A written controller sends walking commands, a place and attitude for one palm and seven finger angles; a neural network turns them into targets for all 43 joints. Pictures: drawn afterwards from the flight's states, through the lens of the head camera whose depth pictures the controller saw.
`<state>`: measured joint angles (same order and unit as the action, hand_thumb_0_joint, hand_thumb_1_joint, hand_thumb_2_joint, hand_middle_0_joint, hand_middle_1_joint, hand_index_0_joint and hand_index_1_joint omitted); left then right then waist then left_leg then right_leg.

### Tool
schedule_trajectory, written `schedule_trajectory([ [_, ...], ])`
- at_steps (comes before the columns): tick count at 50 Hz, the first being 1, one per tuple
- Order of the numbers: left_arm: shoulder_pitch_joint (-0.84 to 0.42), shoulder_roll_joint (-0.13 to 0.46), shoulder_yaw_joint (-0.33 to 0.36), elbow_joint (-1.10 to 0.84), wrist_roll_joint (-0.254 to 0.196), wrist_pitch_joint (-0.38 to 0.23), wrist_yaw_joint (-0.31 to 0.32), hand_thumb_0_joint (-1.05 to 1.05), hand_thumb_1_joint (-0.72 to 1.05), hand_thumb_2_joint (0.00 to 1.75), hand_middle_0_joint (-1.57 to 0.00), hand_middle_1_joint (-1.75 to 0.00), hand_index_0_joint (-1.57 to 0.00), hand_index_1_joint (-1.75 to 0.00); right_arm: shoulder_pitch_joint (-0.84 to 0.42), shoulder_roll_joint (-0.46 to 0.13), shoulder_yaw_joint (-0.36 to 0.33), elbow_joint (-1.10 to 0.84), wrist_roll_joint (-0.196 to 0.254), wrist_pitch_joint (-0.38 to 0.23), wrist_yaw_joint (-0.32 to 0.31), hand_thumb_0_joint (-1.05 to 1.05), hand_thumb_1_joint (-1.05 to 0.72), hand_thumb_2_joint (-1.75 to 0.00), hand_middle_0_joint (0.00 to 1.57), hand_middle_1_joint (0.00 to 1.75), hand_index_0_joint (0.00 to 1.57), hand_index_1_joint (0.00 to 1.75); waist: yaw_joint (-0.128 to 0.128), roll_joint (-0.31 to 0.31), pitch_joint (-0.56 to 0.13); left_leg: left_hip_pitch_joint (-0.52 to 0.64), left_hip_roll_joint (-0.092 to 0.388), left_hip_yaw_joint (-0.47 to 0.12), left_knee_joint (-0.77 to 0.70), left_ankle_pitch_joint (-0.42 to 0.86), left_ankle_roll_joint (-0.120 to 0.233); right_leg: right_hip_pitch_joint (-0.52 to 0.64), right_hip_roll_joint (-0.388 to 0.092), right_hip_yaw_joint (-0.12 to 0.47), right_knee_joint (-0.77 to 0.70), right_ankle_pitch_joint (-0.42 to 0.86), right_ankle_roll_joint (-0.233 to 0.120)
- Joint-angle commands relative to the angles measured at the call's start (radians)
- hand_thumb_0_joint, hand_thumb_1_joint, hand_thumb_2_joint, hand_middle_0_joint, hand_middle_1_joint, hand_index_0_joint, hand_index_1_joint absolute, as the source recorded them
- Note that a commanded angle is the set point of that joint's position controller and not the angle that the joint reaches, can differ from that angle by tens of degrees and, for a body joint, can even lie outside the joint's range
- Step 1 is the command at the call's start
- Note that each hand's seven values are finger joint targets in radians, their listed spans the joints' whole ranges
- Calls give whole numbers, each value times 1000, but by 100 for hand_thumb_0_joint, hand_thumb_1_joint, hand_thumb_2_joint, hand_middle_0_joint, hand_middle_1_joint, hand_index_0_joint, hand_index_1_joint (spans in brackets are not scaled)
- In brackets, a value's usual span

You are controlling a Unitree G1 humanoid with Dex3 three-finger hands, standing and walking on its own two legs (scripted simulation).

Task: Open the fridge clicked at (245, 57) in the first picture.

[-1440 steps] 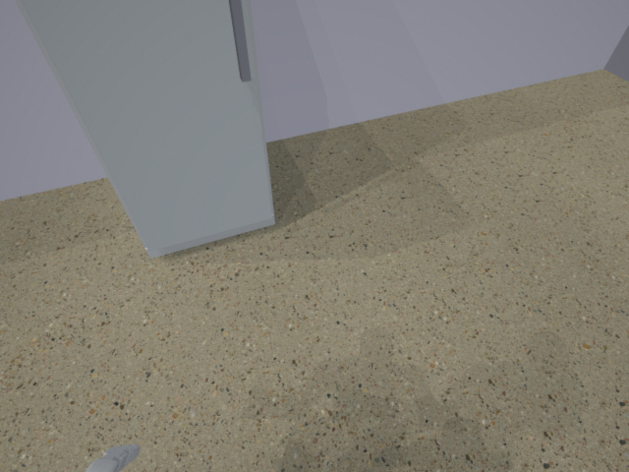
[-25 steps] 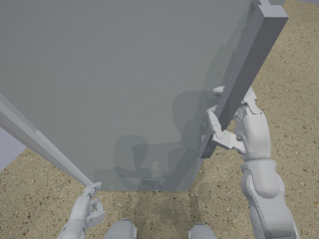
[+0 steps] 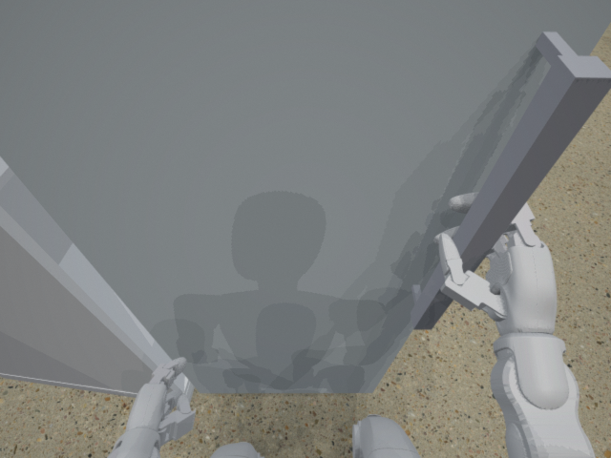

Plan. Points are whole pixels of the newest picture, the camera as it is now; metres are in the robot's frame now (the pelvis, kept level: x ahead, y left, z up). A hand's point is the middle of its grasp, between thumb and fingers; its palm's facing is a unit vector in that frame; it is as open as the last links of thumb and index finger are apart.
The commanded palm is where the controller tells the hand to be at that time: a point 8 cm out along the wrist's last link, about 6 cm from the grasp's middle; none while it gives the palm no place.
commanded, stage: stop walking and hold the door back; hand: right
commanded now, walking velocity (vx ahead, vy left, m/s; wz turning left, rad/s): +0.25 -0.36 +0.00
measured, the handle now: (464, 228) +0.33 -0.14 +0.16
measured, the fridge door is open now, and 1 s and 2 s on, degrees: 82 79 79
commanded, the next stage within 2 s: loosen the grip on the handle in 2.00 s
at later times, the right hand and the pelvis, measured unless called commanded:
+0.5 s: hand (452, 259) +0.29 -0.12 +0.16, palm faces +0.14 +0.97 -0.18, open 5.9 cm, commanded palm +0.29 -0.19 +0.15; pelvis -0.11 +0.03 +0.00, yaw -9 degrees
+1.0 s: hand (450, 240) +0.31 -0.12 +0.16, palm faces +0.06 +0.99 -0.09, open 5.6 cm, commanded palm +0.30 -0.20 +0.15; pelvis -0.14 +0.00 +0.00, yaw -4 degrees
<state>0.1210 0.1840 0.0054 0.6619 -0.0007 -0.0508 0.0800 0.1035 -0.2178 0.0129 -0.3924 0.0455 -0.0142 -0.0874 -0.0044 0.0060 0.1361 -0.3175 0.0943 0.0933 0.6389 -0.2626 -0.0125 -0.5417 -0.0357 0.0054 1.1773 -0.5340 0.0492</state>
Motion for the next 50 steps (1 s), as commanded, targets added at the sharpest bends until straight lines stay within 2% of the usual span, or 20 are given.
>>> schedule_trajectory([
  [1,-91,95,4,-126,6,-43,38,0,90,90,-20,-30,-20,-30,-526,-117,-102,51,-3,-60,-55,0,-90,-90,45,140,45,140,-13,203,-363,199,266,-201,-201,448,141,111,13,-48,-229,-12,-30],
  [6,-62,137,-12,-118,0,0,36,0,90,90,-20,-30,-20,-30,-812,-62,28,233,1,-66,-34,0,-90,-90,45,140,45,140,-9,139,-364,122,194,-181,-161,100,42,369,45,-84,-784,137,-83],
  [8,-82,185,-2,-132,-6,14,33,0,90,90,-20,-30,-20,-30,-948,-24,66,311,5,-85,-39,0,-90,-90,45,140,45,140,-18,-223,-317,-125,-15,11,114,-120,-34,455,-218,223,-843,154,-209],
  [10,-74,154,-6,-105,-18,34,24,0,90,90,-20,-30,-20,-30,-1062,9,99,425,-2,-65,-38,0,-90,-90,45,140,45,140,2,-329,-294,-167,-43,-30,371,-245,-21,357,-304,329,-927,30,-281],
  [14,-68,178,10,-100,-40,37,31,0,90,90,-20,-30,-20,-30,-1175,-81,0,721,7,-59,-43,0,-90,-90,45,140,45,140,-50,-35,-278,230,-44,-60,-33,-170,7,20,-110,51,-630,-124,-147],
  [15,-36,169,18,-85,-44,42,35,0,90,90,-20,-30,-20,-30,-1184,-142,-54,803,11,-50,-44,0,-90,-90,45,140,45,140,-56,221,-250,213,29,-232,-256,-335,46,-28,27,-56,-377,-83,-95],
  [16,-54,167,30,-95,-40,47,32,0,90,90,-20,-30,-20,-30,-1218,-154,-51,839,22,-45,-33,0,-90,-90,45,140,45,140,-59,487,-233,144,248,-632,-464,-529,127,-93,90,-36,-94,-43,-53],
  [17,-65,196,36,-81,-30,36,36,0,90,90,-20,-30,-20,-30,-1279,-151,-52,843,33,-47,-27,0,-90,-90,45,140,45,140,-41,312,-210,49,294,-711,-514,-549,124,-57,55,74,12,53,-41],
  [18,-11,185,36,-34,-18,21,38,0,90,90,-20,-30,-20,-30,-1368,-170,-64,836,29,-58,-16,0,-90,-90,45,140,45,140,-6,113,-296,37,260,-600,-437,-451,139,30,45,56,14,111,-30],
  [24,26,170,23,-10,-33,-14,43,0,90,90,-20,-30,-20,-30,-1416,-242,-166,995,33,-101,-11,0,-90,-90,45,140,45,140,-13,306,-351,109,175,-321,-371,-435,117,160,45,-99,-355,53,-53],
  [27,73,171,15,10,-29,-36,43,0,90,90,-20,-30,-20,-30,-1445,-208,-145,1024,27,-134,5,0,-90,-90,45,140,45,140,8,163,-391,39,87,-166,-220,-352,69,444,69,-168,-734,94,-76],
  [29,79,226,27,4,-18,-50,41,0,90,90,-20,-30,-20,-30,-1494,-167,-137,1040,26,-173,18,0,-90,-90,45,140,45,140,7,-223,-330,-217,-79,-5,155,-256,-2,541,-203,210,-914,-57,-178],
  [30,64,214,19,-22,-32,-53,39,0,90,90,-20,-30,-20,-30,-1568,-133,-96,1023,47,-171,15,0,-90,-90,45,140,45,140,7,-280,-286,-277,-95,-6,299,-230,0,514,-335,394,-978,37,-246],
  [32,66,206,23,5,-42,-54,24,0,90,90,-20,-30,-20,-30,-1587,-125,-97,1108,26,-166,25,0,-90,-90,45,140,45,140,-8,-23,-348,-218,-31,-121,341,-131,7,455,-357,366,-937,117,-272],
  [37,111,226,20,12,-54,-54,38,0,90,90,-20,-30,-20,-30,-1539,-188,-133,1198,15,-152,20,0,-90,-90,45,140,45,140,-9,-48,-351,213,-61,-47,-147,-115,21,259,-180,-4,-710,133,-125],
  [39,122,211,30,13,-45,-61,37,0,90,90,-20,-30,-20,-30,-1538,-200,-137,1209,4,-149,19,0,-90,-90,45,140,45,140,8,83,-357,281,102,-296,-301,-227,100,131,-68,-104,-506,103,-66],
  [41,134,223,49,18,-45,-64,40,0,90,90,-20,-30,-20,-30,-1449,-333,-239,1248,-14,-126,6,0,-90,-90,45,140,45,140,-20,232,-321,293,262,-510,-402,-222,201,3,-33,-27,-277,-23,-40],
  [45,133,199,30,42,-39,-96,42,0,90,90,-20,-30,-20,-30,-1509,-307,-230,1205,1,-130,18,0,-90,-90,45,140,45,140,13,177,-334,152,182,-301,-322,-168,176,148,-34,-40,-330,65,-46],
  [48,151,205,25,56,-26,-96,46,0,90,90,-20,-30,-20,-30,-1480,-348,-263,1265,2,-158,22,0,-90,-90,45,140,45,140,31,157,-342,-25,87,-149,-281,-296,81,400,13,-116,-592,191,-49],
  [50,131,240,39,36,-21,-100,43,0,90,90,-20,-30,-20,-30,-1491,-321,-249,1232,8,-187,36,0,-90,-90,45,140,45,140,21,-92,-296,-103,-15,-91,-109,-264,24,413,-109,82,-786,104,-102],
])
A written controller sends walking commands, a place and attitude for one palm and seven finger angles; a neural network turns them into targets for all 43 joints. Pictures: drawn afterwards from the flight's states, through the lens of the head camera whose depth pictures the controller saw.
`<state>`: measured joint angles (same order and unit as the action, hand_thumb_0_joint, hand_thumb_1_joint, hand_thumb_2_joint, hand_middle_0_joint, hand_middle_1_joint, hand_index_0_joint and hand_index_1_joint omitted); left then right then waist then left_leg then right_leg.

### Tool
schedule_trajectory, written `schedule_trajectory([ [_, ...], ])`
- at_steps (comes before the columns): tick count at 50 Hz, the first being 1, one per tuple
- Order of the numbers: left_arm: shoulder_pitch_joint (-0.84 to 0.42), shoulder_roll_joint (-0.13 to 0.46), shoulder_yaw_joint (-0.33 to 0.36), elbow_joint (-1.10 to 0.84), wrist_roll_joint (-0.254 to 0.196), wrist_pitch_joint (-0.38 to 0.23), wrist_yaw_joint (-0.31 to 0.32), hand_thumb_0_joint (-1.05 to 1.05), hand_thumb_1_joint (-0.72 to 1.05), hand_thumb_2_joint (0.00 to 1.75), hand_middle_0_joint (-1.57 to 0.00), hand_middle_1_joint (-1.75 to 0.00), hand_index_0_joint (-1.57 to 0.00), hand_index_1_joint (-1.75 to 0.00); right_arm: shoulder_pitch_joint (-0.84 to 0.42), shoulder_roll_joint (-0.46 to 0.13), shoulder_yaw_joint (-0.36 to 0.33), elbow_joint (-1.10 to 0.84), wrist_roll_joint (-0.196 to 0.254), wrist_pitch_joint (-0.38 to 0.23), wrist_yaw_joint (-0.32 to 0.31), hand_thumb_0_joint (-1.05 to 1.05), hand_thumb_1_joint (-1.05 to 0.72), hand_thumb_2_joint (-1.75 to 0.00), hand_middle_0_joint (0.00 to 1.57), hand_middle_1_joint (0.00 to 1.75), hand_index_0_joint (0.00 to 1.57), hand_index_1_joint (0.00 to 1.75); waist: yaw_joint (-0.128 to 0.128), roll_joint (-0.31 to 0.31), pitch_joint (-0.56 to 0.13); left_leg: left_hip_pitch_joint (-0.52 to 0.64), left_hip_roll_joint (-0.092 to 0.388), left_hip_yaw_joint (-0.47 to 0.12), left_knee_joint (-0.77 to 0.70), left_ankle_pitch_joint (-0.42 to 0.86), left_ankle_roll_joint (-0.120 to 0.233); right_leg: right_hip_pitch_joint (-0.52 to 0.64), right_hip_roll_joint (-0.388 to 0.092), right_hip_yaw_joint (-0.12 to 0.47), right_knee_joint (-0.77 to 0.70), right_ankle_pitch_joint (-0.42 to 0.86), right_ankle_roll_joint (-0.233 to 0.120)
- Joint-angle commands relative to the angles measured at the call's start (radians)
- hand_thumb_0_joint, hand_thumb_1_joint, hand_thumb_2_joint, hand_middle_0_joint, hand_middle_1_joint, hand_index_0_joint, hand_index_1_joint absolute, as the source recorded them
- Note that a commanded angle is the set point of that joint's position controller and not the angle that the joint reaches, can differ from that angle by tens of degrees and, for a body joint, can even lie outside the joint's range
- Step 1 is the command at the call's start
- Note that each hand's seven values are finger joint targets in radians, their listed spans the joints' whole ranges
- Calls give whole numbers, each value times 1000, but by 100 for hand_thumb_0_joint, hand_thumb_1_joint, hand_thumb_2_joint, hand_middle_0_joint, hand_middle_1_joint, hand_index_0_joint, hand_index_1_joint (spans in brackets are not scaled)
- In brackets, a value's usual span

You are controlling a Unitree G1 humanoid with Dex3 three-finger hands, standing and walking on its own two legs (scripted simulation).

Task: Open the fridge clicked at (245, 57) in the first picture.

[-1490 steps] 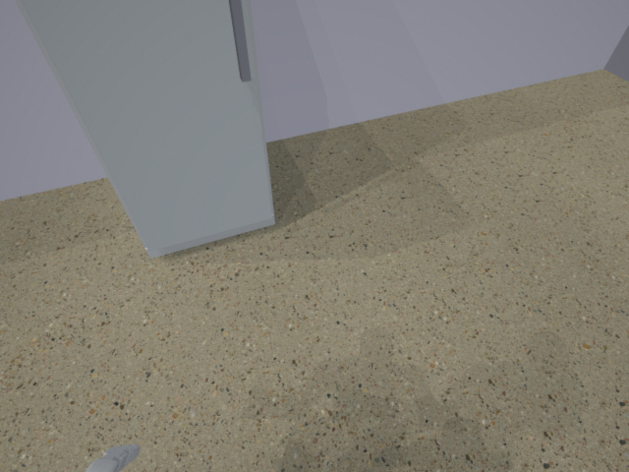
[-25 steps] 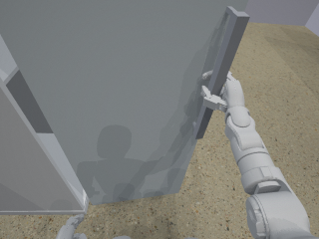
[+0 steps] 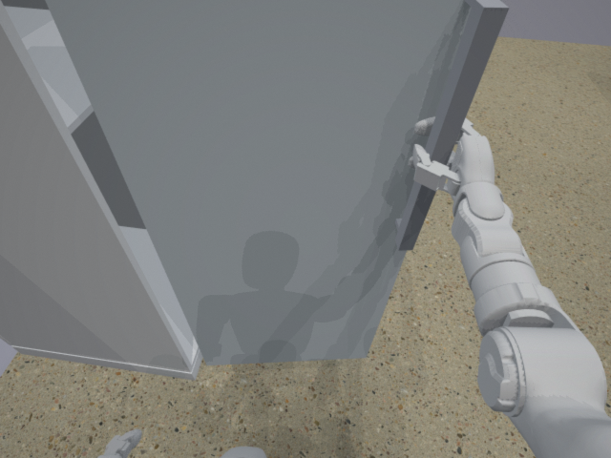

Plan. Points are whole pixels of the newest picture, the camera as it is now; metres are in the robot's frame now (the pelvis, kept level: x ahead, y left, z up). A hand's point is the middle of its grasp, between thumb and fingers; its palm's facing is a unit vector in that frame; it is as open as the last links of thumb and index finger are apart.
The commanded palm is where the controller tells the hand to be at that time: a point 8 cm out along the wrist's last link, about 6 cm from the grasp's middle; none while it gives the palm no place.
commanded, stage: stop walking and hold the door back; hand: right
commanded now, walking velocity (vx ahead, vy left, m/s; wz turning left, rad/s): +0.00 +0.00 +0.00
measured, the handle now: (430, 148) +0.51 -0.10 +0.16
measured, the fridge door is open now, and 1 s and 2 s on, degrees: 79 79 76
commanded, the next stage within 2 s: loosen the grip on the handle in 1.00 s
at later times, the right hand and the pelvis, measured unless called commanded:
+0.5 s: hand (422, 163) +0.47 -0.09 +0.16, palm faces -0.06 +0.99 -0.10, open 5.8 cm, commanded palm +0.45 -0.16 +0.15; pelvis +0.03 -0.01 +0.01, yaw +2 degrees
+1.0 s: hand (423, 171) +0.46 -0.09 +0.16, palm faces -0.04 +0.99 -0.10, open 5.9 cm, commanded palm +0.44 -0.16 +0.15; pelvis +0.05 +0.00 +0.01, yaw +2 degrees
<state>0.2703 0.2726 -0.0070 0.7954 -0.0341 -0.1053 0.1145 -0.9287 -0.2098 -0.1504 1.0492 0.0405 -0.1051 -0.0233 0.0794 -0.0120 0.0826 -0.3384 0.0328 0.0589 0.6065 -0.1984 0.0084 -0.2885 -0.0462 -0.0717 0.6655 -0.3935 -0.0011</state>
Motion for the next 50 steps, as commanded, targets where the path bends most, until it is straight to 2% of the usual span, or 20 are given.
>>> schedule_trajectory([
  [1,-32,155,44,-111,10,-39,0,0,90,90,-20,-30,-20,-30,-485,-287,-61,-231,17,-106,-25,0,-90,-90,45,140,45,140,-86,-164,-257,-24,-23,-8,60,-217,-22,96,-215,307,-367,-34,-106],
  [2,-63,115,30,-136,-1,-37,-7,0,90,90,-20,-30,-20,-30,-523,-229,-15,-250,31,-106,-21,0,-90,-90,45,140,45,140,-99,-120,-260,60,-31,-23,103,-182,-23,25,-249,323,-374,39,-133],
  [3,-80,98,22,-146,-3,-37,-11,0,90,90,-20,-30,-20,-30,-527,-185,13,-256,34,-106,-17,0,-90,-90,45,140,45,140,-95,-88,-265,119,-19,-47,54,-204,-24,-24,-238,289,-356,-5,-125],
  [6,-35,158,53,-125,-3,-33,-4,0,90,90,-20,-30,-20,-30,-458,-291,-68,-183,13,-94,-35,0,-90,-90,45,140,45,140,-98,26,-279,196,21,-78,-100,-101,-22,-42,-139,124,-206,107,-58],
  [8,-37,122,53,-151,-6,-37,-4,0,90,90,-20,-30,-20,-30,-454,-244,-31,-238,9,-96,-29,0,-90,-90,45,140,45,140,-80,161,-330,187,127,-217,-219,-76,16,12,-33,27,-81,145,-5],
  [9,-36,116,52,-146,-3,-37,-2,0,90,90,-20,-30,-20,-30,-432,-259,-43,-244,2,-95,-27,0,-90,-90,45,140,45,140,-82,178,-330,170,166,-250,-244,-108,37,20,-14,30,-74,109,5],
  [12,-41,107,42,-138,1,-32,2,0,90,90,-20,-30,-20,-30,-415,-227,-19,-257,8,-101,-21,0,-90,-90,45,140,45,140,-83,97,-272,40,109,-163,-230,-258,6,82,-44,50,-158,71,-9],
  [14,-47,102,40,-141,4,-32,3,0,90,90,-20,-30,-20,-30,-389,-220,-28,-263,13,-115,-25,0,-90,-90,45,140,45,140,-85,132,-280,53,84,-129,-209,-206,-9,88,-64,65,-178,115,-21],
  [17,-64,103,40,-158,3,-32,2,0,90,90,-20,-30,-20,-30,-346,-179,-1,-306,13,-128,-23,0,-90,-90,45,140,45,140,-94,77,-312,101,52,-83,-132,-50,-20,94,-100,86,-206,250,-31],
  [19,-72,96,39,-166,5,-29,3,0,90,90,-20,-30,-20,-30,-322,-163,7,-348,14,-131,-24,0,-90,-90,45,140,45,140,-94,62,-333,126,57,-85,-131,6,-18,100,-99,74,-193,289,-29],
  [20,-71,106,45,-165,3,-27,5,0,90,90,-20,-30,-20,-30,-281,-202,-21,-362,14,-130,-29,0,-90,-90,45,140,45,140,-96,41,-328,136,60,-85,-129,38,-15,100,-94,69,-191,313,-28],
  [25,-89,92,43,-192,2,-4,5,0,90,90,-20,-30,-20,-30,-172,-190,-9,-467,14,-121,-32,0,-90,-90,45,140,45,140,-90,94,-344,170,98,-122,-159,102,3,96,-68,41,-154,315,-11],
  [29,-107,80,38,-209,5,11,7,0,90,90,-20,-30,-20,-30,-163,-177,3,-563,14,-118,-34,0,-90,-90,45,140,45,140,-90,98,-365,165,92,-116,-157,112,1,123,-73,41,-155,328,-11],
  [31,-118,84,38,-217,6,16,7,0,90,90,-20,-30,-20,-30,-98,-168,6,-594,17,-113,-37,0,-90,-90,45,140,45,140,-93,39,-364,171,72,-88,-132,144,-5,130,-90,56,-177,376,-16],
  [39,-155,67,34,-256,8,49,5,0,90,90,-20,-30,-20,-30,-1,-142,38,-775,19,-91,-41,0,-90,-90,45,140,45,140,-91,60,-408,213,82,-98,-137,259,1,156,-82,36,-153,429,-10],
  [41,-156,76,36,-250,10,57,7,0,90,90,-20,-30,-20,-30,47,-167,18,-773,20,-80,-46,0,-90,-90,45,140,45,140,-93,59,-390,205,81,-99,-148,246,-3,149,-84,38,-161,408,-11],
  [44,-163,63,31,-251,9,71,9,0,90,90,-20,-30,-20,-30,8,-145,48,-782,19,-69,-47,0,-90,-90,45,140,45,140,-86,96,-374,181,93,-116,-184,194,-2,144,-67,25,-154,346,-8],
  [46,-155,75,36,-241,11,75,12,0,90,90,-20,-30,-20,-30,44,-188,8,-768,17,-65,-54,0,-90,-90,45,140,45,140,-91,72,-368,186,94,-113,-186,193,0,143,-71,32,-165,353,-9],
  [48,-169,62,30,-250,10,82,10,0,90,90,-20,-30,-20,-30,34,-159,38,-785,17,-65,-51,0,-90,-90,45,140,45,140,-90,58,-372,190,93,-108,-182,211,0,146,-69,30,-162,370,-9],
  [50,-166,74,34,-240,9,87,14,0,90,90,-20,-30,-20,-30,30,-181,25,-765,18,-60,-54,0,-90,-90,45,140,45,140,-89,61,-361,190,90,-102,-192,199,-2,145,-69,33,-171,369,-8],
])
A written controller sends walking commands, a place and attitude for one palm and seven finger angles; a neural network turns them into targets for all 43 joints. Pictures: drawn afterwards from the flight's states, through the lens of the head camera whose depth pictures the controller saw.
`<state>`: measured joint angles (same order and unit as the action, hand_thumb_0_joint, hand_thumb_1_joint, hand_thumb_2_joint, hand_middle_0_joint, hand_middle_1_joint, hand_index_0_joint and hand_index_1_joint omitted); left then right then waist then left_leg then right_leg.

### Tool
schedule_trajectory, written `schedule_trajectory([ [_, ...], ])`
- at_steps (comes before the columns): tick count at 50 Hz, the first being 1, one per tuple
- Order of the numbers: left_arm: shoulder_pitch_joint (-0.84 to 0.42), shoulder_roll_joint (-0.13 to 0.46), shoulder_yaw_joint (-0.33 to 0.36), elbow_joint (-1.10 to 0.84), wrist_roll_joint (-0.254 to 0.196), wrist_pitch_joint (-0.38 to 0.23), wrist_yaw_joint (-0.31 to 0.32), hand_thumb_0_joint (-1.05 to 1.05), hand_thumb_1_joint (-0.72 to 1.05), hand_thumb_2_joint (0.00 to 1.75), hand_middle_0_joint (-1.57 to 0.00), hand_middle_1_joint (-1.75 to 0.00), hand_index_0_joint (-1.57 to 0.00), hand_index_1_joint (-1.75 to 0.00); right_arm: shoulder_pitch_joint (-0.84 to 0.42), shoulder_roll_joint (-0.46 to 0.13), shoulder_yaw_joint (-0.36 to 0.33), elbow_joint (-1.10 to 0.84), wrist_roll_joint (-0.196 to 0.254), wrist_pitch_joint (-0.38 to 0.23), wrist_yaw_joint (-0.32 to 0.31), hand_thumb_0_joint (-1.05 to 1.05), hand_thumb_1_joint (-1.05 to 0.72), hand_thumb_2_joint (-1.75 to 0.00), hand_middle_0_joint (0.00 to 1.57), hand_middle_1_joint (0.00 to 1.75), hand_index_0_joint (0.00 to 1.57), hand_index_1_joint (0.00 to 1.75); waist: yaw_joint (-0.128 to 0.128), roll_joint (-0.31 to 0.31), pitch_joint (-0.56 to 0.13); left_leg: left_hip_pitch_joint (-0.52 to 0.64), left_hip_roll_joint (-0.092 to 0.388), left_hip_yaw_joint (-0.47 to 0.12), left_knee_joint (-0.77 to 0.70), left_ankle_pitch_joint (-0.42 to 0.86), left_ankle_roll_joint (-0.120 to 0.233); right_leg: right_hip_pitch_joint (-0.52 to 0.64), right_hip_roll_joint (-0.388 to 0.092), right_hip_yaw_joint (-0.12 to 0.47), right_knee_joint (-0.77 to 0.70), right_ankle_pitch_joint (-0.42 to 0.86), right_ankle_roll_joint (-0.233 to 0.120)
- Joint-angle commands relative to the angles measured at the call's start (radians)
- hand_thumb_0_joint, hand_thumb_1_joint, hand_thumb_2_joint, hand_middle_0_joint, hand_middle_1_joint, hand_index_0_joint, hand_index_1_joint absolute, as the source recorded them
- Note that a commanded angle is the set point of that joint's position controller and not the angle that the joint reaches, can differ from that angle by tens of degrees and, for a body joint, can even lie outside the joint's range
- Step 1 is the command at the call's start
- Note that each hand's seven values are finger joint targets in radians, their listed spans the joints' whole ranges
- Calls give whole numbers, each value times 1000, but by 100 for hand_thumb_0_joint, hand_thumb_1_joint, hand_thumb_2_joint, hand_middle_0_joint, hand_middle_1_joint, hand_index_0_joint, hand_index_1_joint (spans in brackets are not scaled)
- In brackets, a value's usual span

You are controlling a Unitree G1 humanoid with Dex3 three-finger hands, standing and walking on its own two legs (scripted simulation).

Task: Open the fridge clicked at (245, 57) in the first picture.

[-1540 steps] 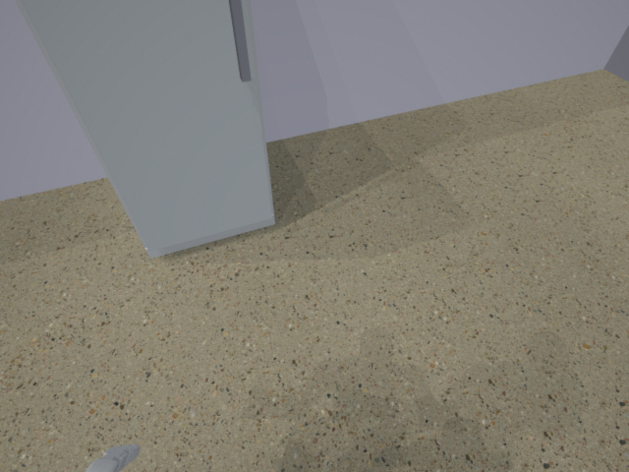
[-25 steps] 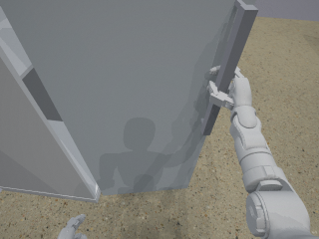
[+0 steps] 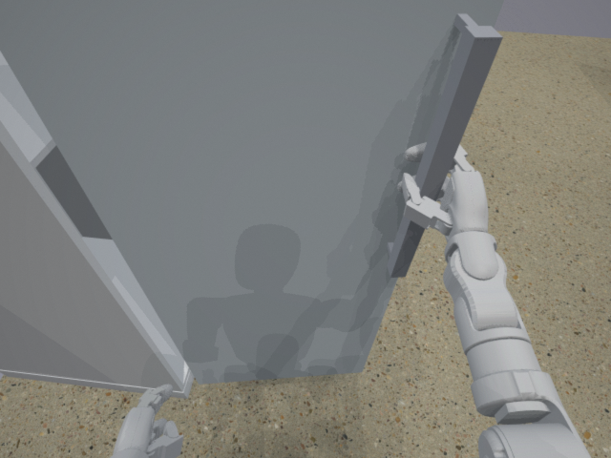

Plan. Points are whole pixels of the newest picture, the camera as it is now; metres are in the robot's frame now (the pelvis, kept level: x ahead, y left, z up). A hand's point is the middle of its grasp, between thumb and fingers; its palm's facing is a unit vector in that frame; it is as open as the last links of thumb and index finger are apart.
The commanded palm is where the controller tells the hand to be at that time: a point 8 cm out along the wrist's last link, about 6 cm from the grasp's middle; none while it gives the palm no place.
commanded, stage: loosen the grip on the handle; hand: right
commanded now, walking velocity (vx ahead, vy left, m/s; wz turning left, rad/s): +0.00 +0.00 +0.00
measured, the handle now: (421, 176) +0.45 -0.11 +0.15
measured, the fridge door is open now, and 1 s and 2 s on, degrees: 79 76 76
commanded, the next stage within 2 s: slip the hand off the handle in 0.68 s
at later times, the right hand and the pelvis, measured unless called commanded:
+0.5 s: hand (413, 201) +0.41 -0.10 +0.14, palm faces +0.00 +0.99 -0.15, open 12.6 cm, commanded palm +0.39 -0.16 +0.15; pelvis -0.01 +0.02 +0.00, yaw -1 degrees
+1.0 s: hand (437, 194) +0.44 -0.14 +0.13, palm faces +0.00 +0.99 -0.12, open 14.4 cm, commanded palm +0.41 -0.20 +0.14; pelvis +0.00 +0.00 +0.00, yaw -1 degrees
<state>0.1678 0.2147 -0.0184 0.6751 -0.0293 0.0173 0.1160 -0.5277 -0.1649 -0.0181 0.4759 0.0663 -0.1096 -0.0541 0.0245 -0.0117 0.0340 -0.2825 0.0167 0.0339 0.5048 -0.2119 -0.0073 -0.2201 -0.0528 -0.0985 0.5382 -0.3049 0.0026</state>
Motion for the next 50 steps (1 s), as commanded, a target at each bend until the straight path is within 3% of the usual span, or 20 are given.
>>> schedule_trajectory([
  [1,-59,129,45,-122,4,-33,11,0,90,90,-20,-30,-20,-30,-353,-229,-117,-193,-9,-55,-25,0,-90,-90,45,140,45,140,-37,61,-326,145,102,-71,-82,215,12,77,-66,64,-47,289,-13],
  [4,-74,118,37,-132,6,-27,11,0,90,90,-20,-30,-20,-30,-387,-180,-68,-202,-8,-56,-20,0,-90,-90,45,140,45,140,-32,54,-325,133,94,-62,-84,206,9,86,-67,61,-51,295,-14],
  [5,18,50,-2,-184,-10,-72,1,0,90,90,-20,-30,-20,-30,-966,-637,-345,-368,-80,-105,-63,0,-90,-90,45,140,45,140,-12,-175,-114,90,19,-28,-34,-144,-5,42,6,47,-229,174,0],
  [6,33,123,95,-89,5,-119,-21,0,90,90,-20,-30,-20,-30,-695,-294,-153,65,-97,7,41,0,-78,-84,45,140,45,140,27,121,-335,105,-25,13,-47,146,53,87,22,16,-156,344,-11],
  [7,127,169,108,-91,-9,-130,-43,0,90,90,-20,-30,-20,-30,-640,-248,-133,15,-31,1,39,0,-66,-78,45,140,45,140,64,215,-335,92,-41,35,-20,276,34,53,21,59,-103,423,-15],
  [9,103,167,100,-107,-3,-128,-60,0,90,90,-20,-30,-20,-30,-614,-254,-189,-32,-10,5,63,0,-42,-67,45,140,45,140,25,153,-443,116,-43,1,-23,308,28,92,29,57,-89,422,-23],
  [10,97,169,102,-116,-4,-131,-68,0,90,90,-20,-30,-20,-30,-550,-301,-251,-26,14,5,62,0,-30,-61,45,140,45,140,-4,39,-455,129,-43,-4,-26,285,35,112,35,48,-93,407,-13],
  [11,83,146,86,-126,1,-140,-86,0,90,90,-20,-30,-20,-30,-560,-169,-130,-82,28,-8,72,0,-17,-55,45,140,45,140,5,-45,-427,119,-37,-5,-34,257,38,112,43,45,-93,379,-6],
  [12,87,145,84,-116,1,-149,-97,0,90,90,-20,-30,-20,-30,-556,-143,-119,-80,34,-28,70,0,-5,-49,45,140,45,140,5,-82,-391,96,-36,-5,-41,226,45,99,45,52,-87,345,-5],
  [14,101,154,87,-117,5,-160,-118,0,90,90,-20,-30,-20,-30,-501,-153,-110,-86,6,-79,59,0,19,-37,45,140,45,140,9,-69,-324,72,-37,-6,-48,185,45,47,43,49,-89,284,-13],
  [17,118,170,96,-123,4,-160,-138,0,90,90,-20,-30,-20,-30,-433,-155,-97,-48,-31,-118,41,0,55,-20,42,137,42,137,32,98,-255,49,-38,-2,-57,121,32,-43,43,47,-95,183,-31],
  [19,121,178,102,-125,-2,-159,-140,0,90,90,-20,-30,-20,-30,-437,-190,-118,-56,-26,-122,45,0,55,-20,40,133,40,133,32,128,-266,57,-33,-22,-78,56,26,-64,48,38,-98,121,-39],
  [20,117,182,104,-127,-3,-156,-137,0,90,90,-20,-30,-20,-30,-426,-232,-149,-51,-27,-116,46,0,55,-20,38,132,38,132,18,115,-280,78,-31,-33,-84,51,26,-60,54,30,-98,118,-41],
  [24,130,176,106,-120,-12,-159,-137,0,90,90,-20,-30,-20,-30,-448,-196,-104,-88,-15,-100,67,0,55,-20,33,125,33,125,27,75,-316,104,-26,-57,-105,65,25,-44,64,21,-92,129,-43],
  [25,135,193,103,-99,-9,-152,-123,0,90,90,-20,-30,-20,-30,-557,-347,-212,-73,-13,-99,58,0,55,-20,32,123,32,123,39,88,-315,112,-24,-72,-119,40,19,-58,67,25,-93,105,-46],
  [28,133,174,96,-79,-14,-149,-115,0,90,90,-20,-30,-20,-30,-633,-320,-195,-49,17,-115,63,0,55,-20,28,118,28,118,50,116,-296,152,-5,-128,-165,-55,8,-99,72,25,-98,52,-45],
  [32,147,171,97,-63,-6,-164,-119,0,90,90,-20,-30,-20,-30,-663,-306,-170,-68,13,-187,64,0,55,-20,25,115,25,115,44,-40,-375,175,-16,-102,-120,63,29,-36,71,32,-98,115,-38],
  [37,155,185,99,-55,-6,-159,-119,0,90,90,-20,-30,-20,-30,-587,-328,-203,-7,27,-205,77,0,55,-20,25,115,25,115,39,86,-383,199,-16,-84,-107,124,16,-66,75,34,-99,131,-41],
  [40,169,201,98,-36,0,-155,-119,0,90,90,-20,-30,-20,-30,-516,-310,-210,142,25,-183,91,0,55,-20,25,115,25,115,48,118,-280,113,-21,-59,-106,105,18,-102,76,36,-93,113,-37],
  [50,184,191,93,-66,6,-135,-112,0,90,90,-20,-30,-20,-30,-554,-349,-235,64,7,-198,97,0,55,-20,25,115,25,115,31,16,-399,117,-42,-14,-30,253,33,-14,66,57,-79,284,-27],
])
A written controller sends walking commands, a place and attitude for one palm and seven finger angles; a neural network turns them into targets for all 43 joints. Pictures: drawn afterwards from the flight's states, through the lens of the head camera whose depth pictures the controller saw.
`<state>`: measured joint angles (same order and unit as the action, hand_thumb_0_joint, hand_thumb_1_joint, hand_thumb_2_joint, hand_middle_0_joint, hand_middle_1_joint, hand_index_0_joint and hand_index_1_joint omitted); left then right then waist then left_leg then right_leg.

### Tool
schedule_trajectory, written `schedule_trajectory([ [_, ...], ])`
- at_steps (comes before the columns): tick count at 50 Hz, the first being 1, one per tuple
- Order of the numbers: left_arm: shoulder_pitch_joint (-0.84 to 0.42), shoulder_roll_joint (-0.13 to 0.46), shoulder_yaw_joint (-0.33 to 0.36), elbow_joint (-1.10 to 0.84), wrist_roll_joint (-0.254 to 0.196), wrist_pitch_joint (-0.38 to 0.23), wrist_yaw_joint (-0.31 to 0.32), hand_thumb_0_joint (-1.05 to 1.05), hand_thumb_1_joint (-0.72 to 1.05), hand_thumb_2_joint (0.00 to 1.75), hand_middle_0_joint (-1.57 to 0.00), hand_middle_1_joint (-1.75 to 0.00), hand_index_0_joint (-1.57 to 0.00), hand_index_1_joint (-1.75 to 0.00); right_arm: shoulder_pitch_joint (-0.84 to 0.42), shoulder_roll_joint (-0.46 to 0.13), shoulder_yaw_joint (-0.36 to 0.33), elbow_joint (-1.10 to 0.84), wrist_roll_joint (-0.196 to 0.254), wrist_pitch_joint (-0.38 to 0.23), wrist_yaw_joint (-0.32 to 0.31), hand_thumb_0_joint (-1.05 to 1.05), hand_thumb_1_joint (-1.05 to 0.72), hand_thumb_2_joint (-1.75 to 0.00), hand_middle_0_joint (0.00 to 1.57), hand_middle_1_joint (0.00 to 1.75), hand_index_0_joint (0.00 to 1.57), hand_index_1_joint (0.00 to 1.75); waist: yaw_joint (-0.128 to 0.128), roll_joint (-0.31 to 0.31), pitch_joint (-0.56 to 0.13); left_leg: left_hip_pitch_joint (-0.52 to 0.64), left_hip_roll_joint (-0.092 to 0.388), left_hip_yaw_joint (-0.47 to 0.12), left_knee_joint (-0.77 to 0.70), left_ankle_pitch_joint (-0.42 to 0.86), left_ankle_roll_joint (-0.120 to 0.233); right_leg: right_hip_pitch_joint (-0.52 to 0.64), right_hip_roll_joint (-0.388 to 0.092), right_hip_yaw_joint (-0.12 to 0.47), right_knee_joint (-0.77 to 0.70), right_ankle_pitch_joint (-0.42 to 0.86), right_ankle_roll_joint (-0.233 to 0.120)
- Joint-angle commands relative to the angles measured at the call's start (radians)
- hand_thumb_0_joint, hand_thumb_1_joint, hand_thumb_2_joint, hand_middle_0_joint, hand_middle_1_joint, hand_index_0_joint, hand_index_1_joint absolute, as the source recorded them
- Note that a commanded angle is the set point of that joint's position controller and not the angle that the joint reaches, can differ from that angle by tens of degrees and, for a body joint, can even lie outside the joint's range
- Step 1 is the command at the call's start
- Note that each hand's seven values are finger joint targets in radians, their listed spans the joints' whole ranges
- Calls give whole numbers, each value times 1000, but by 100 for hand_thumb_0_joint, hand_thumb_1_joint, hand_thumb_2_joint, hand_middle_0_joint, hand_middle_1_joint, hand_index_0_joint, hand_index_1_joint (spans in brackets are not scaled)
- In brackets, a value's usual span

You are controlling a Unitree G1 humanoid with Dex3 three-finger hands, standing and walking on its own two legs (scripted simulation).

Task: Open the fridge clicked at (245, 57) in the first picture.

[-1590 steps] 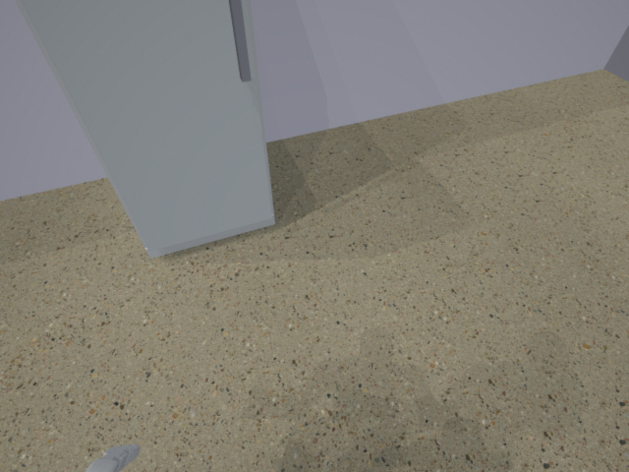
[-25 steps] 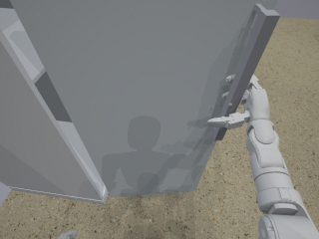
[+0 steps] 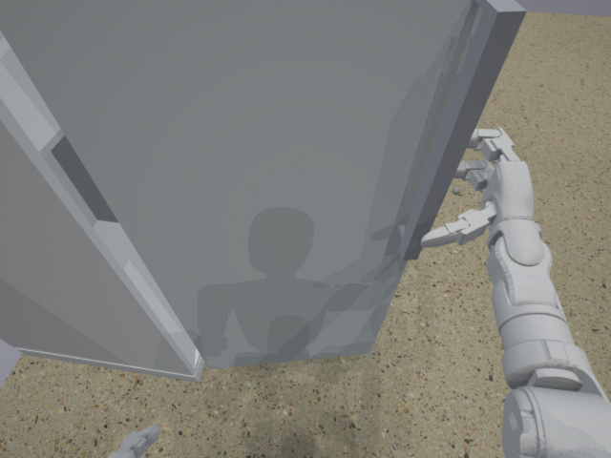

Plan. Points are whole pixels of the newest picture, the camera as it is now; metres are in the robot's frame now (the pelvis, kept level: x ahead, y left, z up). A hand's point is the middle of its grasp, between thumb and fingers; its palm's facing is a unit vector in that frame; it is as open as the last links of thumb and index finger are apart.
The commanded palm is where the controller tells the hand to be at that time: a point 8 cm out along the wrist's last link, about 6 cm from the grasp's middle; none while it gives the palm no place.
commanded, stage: slip the hand off the handle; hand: right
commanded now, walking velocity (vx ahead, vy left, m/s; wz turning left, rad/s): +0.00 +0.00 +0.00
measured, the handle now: (436, 157) +0.48 -0.10 +0.15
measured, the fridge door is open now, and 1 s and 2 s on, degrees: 76 76 76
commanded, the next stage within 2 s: draw the hand back to the body in 1.06 s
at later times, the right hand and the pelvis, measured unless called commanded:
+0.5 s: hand (496, 195) +0.43 -0.18 +0.14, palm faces +0.00 +0.99 -0.13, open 14.7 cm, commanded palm +0.39 -0.23 +0.14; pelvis +0.01 -0.01 +0.00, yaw +0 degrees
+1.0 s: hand (531, 268) +0.32 -0.20 +0.14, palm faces +0.02 +0.99 -0.12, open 14.7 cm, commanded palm +0.29 -0.25 +0.14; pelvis -0.01 +0.01 +0.00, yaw -2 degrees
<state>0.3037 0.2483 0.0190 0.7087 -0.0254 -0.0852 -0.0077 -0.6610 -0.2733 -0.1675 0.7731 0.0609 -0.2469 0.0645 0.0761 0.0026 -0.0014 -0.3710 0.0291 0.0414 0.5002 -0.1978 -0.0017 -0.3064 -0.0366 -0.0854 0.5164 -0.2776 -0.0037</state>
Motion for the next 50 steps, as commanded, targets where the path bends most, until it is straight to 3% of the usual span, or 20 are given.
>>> schedule_trajectory([
  [1,47,154,55,-99,1,-33,12,0,90,90,-20,-30,-20,-30,-438,-222,-68,-247,14,-61,-19,0,55,-20,25,115,25,115,-11,-27,-361,186,-54,-18,-20,252,27,91,45,47,-52,281,-17],
  [2,50,153,56,-100,1,-33,12,0,90,90,-20,-30,-20,-30,-419,-206,-60,-236,17,-58,-14,0,55,-20,25,115,25,115,-13,3,-357,180,-56,-15,-17,255,26,91,41,50,-47,294,-16],
  [7,57,156,61,-98,-4,-37,15,0,90,90,-20,-30,-20,-30,-426,-191,-26,-285,17,-65,22,0,55,-20,25,115,25,115,-2,-40,-360,139,-63,-8,-11,264,26,141,27,66,-32,377,-4],
  [11,55,166,54,-88,-11,-30,27,0,90,90,-20,-30,-20,-30,-425,-227,-55,-216,35,-36,52,0,55,-20,25,115,25,115,6,15,-284,125,-64,-2,-23,215,27,79,31,70,-43,290,-6],
  [13,52,163,50,-86,-13,-29,31,0,90,90,-20,-30,-20,-30,-475,-221,-44,-212,37,-30,61,0,55,-20,25,115,25,115,13,-3,-273,110,-62,1,-28,174,29,69,33,73,-49,240,-6],
  [16,57,164,48,-85,-9,-29,37,0,90,90,-20,-30,-20,-30,-495,-280,-85,-209,34,-37,62,0,55,-20,25,115,25,115,3,-51,-307,115,-60,-4,-22,174,31,83,36,75,-41,249,-3],
  [18,62,161,44,-86,-8,-31,37,0,90,90,-20,-30,-20,-30,-515,-268,-70,-207,35,-55,71,0,55,-20,25,115,25,115,6,-42,-324,114,-62,-1,-13,180,33,86,33,80,-34,263,-1],
  [22,63,158,56,-116,-8,-42,22,0,90,90,-20,-30,-20,-30,-358,-239,-64,-324,56,-77,95,0,55,-20,25,115,25,115,-36,-108,-458,154,-62,-3,11,275,32,180,24,87,-8,446,16],
  [23,63,160,58,-122,-9,-41,18,0,90,90,-20,-30,-20,-30,-279,-251,-84,-324,61,-70,100,0,55,-20,25,115,25,115,-50,-75,-450,175,-62,0,16,296,33,168,20,90,-8,483,19],
  [24,51,159,56,-131,-12,-40,14,0,90,90,-20,-30,-20,-30,-238,-225,-65,-338,67,-59,108,0,55,-20,25,115,25,115,-49,-65,-428,176,-61,-1,13,296,30,148,22,80,-8,460,14],
  [25,50,161,58,-133,-12,-37,16,0,90,90,-20,-30,-20,-30,-209,-239,-83,-338,69,-49,109,0,55,-20,25,115,25,115,-46,-25,-409,193,-61,1,12,313,28,127,23,78,-9,461,8],
  [28,11,162,53,-154,-19,-30,18,0,90,90,-20,-30,-20,-30,-119,-272,-132,-390,85,-3,112,0,55,-20,25,115,25,115,-64,30,-326,230,-51,-7,9,308,26,43,31,58,-28,340,-8],
  [30,-19,157,50,-174,-20,-29,26,0,90,90,-20,-30,-20,-30,-81,-295,-148,-478,86,7,107,0,55,-20,25,115,25,115,-77,3,-326,252,-47,-12,11,300,27,51,34,53,-31,315,-12],
  [31,-35,148,42,-183,-23,-32,27,0,90,90,-20,-30,-20,-30,-80,-258,-118,-511,92,11,109,0,55,-20,25,115,25,115,-72,-14,-301,240,-47,-9,5,283,27,46,35,54,-36,297,-11],
  [32,-47,146,37,-181,-24,-35,31,0,90,90,-20,-30,-20,-30,-99,-254,-108,-527,94,12,109,0,55,-20,25,115,25,115,-63,-20,-266,220,-49,-12,-6,244,27,41,35,53,-37,251,-12],
  [35,-76,144,34,-188,-23,-48,46,0,90,90,-20,-30,-20,-30,-123,-271,-107,-631,97,-7,111,0,55,-20,25,115,25,115,-54,-57,-266,210,-51,-21,-18,197,28,70,38,52,-33,203,-17],
  [36,-78,145,31,-182,-22,-54,51,0,90,90,-20,-30,-20,-30,-115,-288,-118,-633,99,-8,113,0,55,-20,25,115,25,115,-54,-49,-272,214,-50,-21,-20,177,28,67,39,58,-36,183,-16],
  [38,-98,140,23,-179,-24,-62,60,0,90,90,-20,-30,-20,-30,-107,-256,-90,-638,112,-9,128,0,55,-20,25,115,25,115,-45,-34,-251,203,-48,-24,-31,142,26,67,40,59,-37,146,-17],
  [46,-158,144,9,-191,-36,-81,78,0,90,90,-20,-30,-20,-30,50,-229,-72,-602,150,69,195,0,55,-20,25,115,25,115,-64,-12,-196,184,-27,-30,-47,40,23,41,48,63,-37,66,-15],
  [50,-184,145,4,-207,-32,-85,80,0,90,90,-20,-30,-20,-30,94,-276,-133,-651,165,79,199,0,55,-20,25,115,25,115,-84,20,-198,201,-19,-42,-44,27,22,32,49,66,-25,68,-15],
])
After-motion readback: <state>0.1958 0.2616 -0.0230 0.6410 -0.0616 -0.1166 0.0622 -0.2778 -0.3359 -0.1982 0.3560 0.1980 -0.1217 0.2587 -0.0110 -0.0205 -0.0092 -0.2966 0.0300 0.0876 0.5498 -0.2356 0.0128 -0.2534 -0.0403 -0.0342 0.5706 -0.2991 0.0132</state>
